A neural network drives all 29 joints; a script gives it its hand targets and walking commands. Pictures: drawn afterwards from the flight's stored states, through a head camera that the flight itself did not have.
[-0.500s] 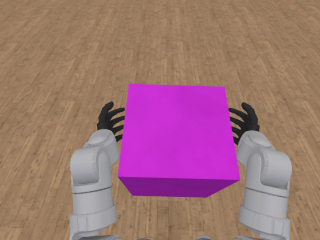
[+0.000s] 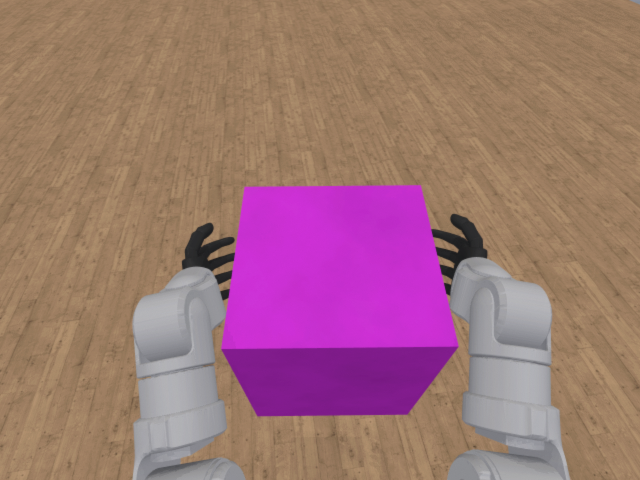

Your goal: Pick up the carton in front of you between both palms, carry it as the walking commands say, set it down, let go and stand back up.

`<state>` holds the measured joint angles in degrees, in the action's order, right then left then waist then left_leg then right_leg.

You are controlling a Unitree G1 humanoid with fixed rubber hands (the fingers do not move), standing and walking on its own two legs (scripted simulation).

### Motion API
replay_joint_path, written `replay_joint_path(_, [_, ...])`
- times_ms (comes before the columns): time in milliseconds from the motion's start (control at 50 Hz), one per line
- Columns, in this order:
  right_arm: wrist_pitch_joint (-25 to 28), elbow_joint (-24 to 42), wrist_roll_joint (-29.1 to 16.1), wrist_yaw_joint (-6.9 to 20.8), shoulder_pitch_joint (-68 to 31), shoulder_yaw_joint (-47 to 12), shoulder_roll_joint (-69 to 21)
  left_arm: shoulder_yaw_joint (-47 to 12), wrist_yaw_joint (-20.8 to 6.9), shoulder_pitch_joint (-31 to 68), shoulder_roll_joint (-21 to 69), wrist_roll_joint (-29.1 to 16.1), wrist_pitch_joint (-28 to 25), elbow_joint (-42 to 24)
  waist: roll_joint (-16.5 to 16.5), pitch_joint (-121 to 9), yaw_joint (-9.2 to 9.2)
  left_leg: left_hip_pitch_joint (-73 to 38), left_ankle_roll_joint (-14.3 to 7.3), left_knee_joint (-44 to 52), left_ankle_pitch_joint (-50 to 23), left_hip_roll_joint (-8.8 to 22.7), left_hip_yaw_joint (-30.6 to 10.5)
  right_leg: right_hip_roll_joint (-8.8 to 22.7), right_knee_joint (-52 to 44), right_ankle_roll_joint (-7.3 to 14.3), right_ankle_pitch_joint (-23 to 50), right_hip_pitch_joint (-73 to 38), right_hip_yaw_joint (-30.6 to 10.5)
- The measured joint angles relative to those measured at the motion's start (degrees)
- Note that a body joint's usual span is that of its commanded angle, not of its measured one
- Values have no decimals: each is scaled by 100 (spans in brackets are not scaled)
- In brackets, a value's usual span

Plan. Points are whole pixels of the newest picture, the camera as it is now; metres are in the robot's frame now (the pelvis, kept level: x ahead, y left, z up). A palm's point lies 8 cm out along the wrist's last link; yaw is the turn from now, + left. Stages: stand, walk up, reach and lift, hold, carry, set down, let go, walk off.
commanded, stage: carry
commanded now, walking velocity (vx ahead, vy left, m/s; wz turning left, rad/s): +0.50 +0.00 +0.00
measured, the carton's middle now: (332, 310) +0.34 +0.00 +0.05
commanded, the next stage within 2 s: none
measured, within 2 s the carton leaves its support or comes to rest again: neither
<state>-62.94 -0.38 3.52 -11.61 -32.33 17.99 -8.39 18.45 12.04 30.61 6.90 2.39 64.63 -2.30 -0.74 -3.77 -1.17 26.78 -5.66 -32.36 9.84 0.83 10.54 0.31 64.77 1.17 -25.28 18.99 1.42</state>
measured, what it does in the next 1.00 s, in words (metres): walks ahead: right foot, then left foot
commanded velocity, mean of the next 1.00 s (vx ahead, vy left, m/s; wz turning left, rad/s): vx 0.50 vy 0.00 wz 0.00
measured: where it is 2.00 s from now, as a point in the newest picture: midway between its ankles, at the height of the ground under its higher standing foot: (320, 231)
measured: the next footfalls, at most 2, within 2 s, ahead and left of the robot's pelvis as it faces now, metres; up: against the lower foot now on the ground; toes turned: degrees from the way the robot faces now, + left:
right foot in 0.40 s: +0.44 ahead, -0.11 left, +0.00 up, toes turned -10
left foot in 0.94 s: +0.83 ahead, +0.11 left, +0.00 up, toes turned +13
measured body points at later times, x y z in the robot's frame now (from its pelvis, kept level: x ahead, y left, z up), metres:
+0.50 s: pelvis +0.34 -0.04 +0.01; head +0.33 -0.04 +0.46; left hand +0.58 +0.13 +0.09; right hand +0.60 -0.18 +0.08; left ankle +0.15 +0.06 -0.64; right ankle +0.41 -0.11 -0.72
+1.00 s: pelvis +0.67 +0.02 -0.01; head +0.65 +0.03 +0.44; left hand +0.91 +0.17 +0.06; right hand +0.91 -0.14 +0.07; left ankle +0.79 +0.10 -0.72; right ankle +0.45 -0.10 -0.66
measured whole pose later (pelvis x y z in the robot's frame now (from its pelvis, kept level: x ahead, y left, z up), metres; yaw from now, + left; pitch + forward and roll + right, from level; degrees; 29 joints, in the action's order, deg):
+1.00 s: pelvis +0.67 +0.02 -0.01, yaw -1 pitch +2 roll +1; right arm -65.6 25.2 0.7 -9.1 2.8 2.1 -7.6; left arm 3.8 8.9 -3.7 7.6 0.9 66.5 -26.9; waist -2.3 -6.8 -0.6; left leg 28.1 -5.7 -32.4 7.1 2.9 14.9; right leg 5.5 52.8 -1.5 -26.1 5.0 4.3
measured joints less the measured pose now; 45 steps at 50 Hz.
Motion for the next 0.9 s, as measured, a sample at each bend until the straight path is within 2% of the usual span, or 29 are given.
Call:
replay_joint_path(40, [90, 88, -14, 85, 225, 43, -84, 63, -59, -87, 110, 22, -76, 17, 5, 124, 19, -301, 44, 335, -1, -23, -7, 79, 343, 19, 399, 626, 35])
replay_joint_path(100, [301, 359, -51, 205, 584, 50, -191, 17, -156, -312, 241, 29, -286, -128, 18, 260, 38, -761, 37, 849, 9, -56, -52, 268, 13, -56, 803, 1306, 92])
replay_joint_path(240, [557, 1020, -144, 395, 1450, -466, -109, -556, -284, -1270, 270, 65, -619, -839, 34, 243, 98, -1928, 195, 1795, 260, -49, -166, 503, -1844, -235, 1523, 1858, 340])
replay_joint_path(360, [366, 1887, -293, 377, 2218, -1038, 56, -1128, -309, -2150, 74, -106, -421, -1810, 28, 10, 122, -2953, 468, 2040, 937, -25, -222, 311, -3659, -112, 2382, 1304, 857])
replay_joint_path(400, [229, 2206, -297, 349, 2531, -1185, 93, -1265, -301, -2400, 51, -139, -292, -2058, 68, -105, 101, -3081, 579, 1484, 1423, 54, -298, 173, -4135, -15, 2420, 826, 1107])
replay_joint_path(420, [162, 2314, -296, 339, 2671, -1216, 108, -1346, -299, -2520, 45, -148, -261, -2096, 185, -169, 134, -2925, 608, 811, 1693, 187, -329, 86, -4038, 285, 2312, 726, 1200])
replay_joint_path(440, [87, 2385, -285, 336, 2803, -1229, 116, -1414, -298, -2605, 43, -146, -218, -2086, 274, -202, 155, -2562, 623, -176, 1660, 281, -439, 53, -3793, 433, 2077, 709, 1256])
replay_joint_path(480, [-69, 2527, -267, 327, 3093, -1281, 115, -1515, -299, -2797, 41, -156, -76, -2109, 257, -223, 162, -1621, 585, -2171, 1548, 202, -712, 92, -3655, 485, 1702, 527, 1299])
replay_joint_path(500, [-141, 2593, -259, 326, 3225, -1329, 110, -1546, -301, -2934, 43, -161, -10, -2170, 218, -225, 161, -1194, 549, -2815, 1428, 180, -735, 109, -3757, 417, 1644, 362, 1299])
replay_joint_path(540, [-240, 2684, -245, 325, 3420, -1429, 97, -1578, -306, -3218, 59, -158, 64, -2326, 173, -244, 167, -502, 529, -3255, 1061, 256, -676, 95, -4066, 373, 1589, -2, 1280])
replay_joint_path(640, [-247, 2829, -206, 346, 3656, -1585, 67, -1584, -326, -3582, 95, -159, 51, -2593, 140, -391, 228, 577, 669, -2333, 199, 612, -581, 10, -4804, 326, 1450, -895, 1174])
replay_joint_path(720, [-270, 2963, -189, 338, 3716, -1606, 64, -1602, -335, -3602, 95, -182, 62, -2671, 140, -523, 236, 959, 763, -1276, -452, 753, -480, -12, -5216, 223, 1230, -1581, 1094])
replay_joint_path(800, [-341, 3094, -206, 300, 3738, -1585, 62, -1629, -338, -3568, 89, -202, 111, -2717, 161, -587, 206, 1007, 717, -468, -925, 687, -292, 16, -5439, 54, 865, -2238, 1039])
replay_joint_path(900, [-413, 3090, -258, 256, 3701, -1554, 65, -1627, -332, -3521, 85, -193, 191, -2715, 87, -548, 226, 561, 492, 306, -990, 437, 98, 147, -5313, -250, 144, -2938, 934])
